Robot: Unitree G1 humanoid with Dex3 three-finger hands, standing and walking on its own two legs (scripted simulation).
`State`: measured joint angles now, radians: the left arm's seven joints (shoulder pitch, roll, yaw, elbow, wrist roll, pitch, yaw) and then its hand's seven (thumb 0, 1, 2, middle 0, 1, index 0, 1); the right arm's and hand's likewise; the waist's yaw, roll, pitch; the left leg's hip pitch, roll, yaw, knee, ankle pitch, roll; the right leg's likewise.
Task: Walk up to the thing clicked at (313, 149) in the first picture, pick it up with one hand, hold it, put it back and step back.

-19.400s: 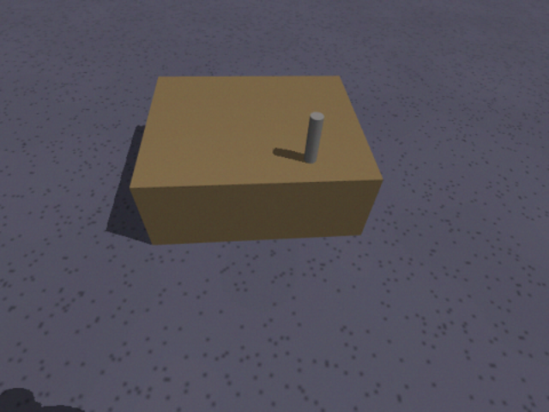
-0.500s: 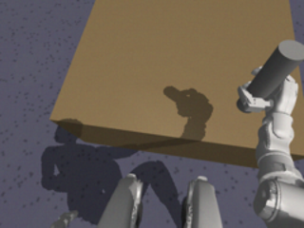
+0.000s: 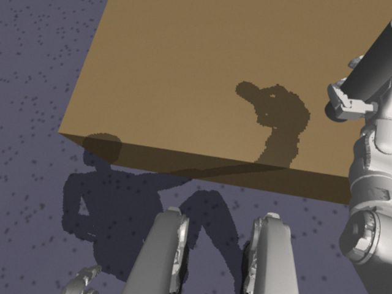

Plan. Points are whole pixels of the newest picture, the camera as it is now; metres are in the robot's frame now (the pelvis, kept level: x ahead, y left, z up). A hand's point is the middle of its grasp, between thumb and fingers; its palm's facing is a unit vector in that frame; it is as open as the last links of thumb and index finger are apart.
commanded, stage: crouch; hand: right
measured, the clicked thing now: (366, 78) +0.51 -0.25 +0.04
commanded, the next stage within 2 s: lower in 0.02 s
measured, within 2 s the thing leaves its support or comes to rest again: rests again in 1.04 s
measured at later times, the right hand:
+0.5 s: hand (337, 103) +0.51 -0.24 -0.06, palm faces +0.26 +0.97 -0.01, open 7.8 cm
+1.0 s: hand (331, 109) +0.52 -0.25 -0.10, palm faces +0.26 +0.96 -0.02, open 7.8 cm
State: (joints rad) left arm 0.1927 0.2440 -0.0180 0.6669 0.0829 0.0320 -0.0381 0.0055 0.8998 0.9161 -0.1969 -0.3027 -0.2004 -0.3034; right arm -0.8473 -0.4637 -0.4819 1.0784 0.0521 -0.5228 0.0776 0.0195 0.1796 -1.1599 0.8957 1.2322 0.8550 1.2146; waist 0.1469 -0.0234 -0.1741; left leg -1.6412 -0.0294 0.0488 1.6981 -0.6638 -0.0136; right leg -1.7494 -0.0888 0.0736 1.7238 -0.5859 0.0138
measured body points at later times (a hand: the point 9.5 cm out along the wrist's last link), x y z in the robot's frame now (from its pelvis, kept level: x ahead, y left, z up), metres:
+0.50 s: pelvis -0.01 +0.00 -0.06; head +0.21 -0.04 +0.33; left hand +0.06 +0.27 -0.18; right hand +0.49 -0.29 -0.06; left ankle +0.05 +0.13 -0.50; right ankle +0.07 -0.13 -0.50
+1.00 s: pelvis -0.02 +0.01 -0.11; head +0.20 -0.03 +0.28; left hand +0.04 +0.28 -0.23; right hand +0.50 -0.30 -0.09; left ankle +0.05 +0.13 -0.50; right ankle +0.07 -0.13 -0.50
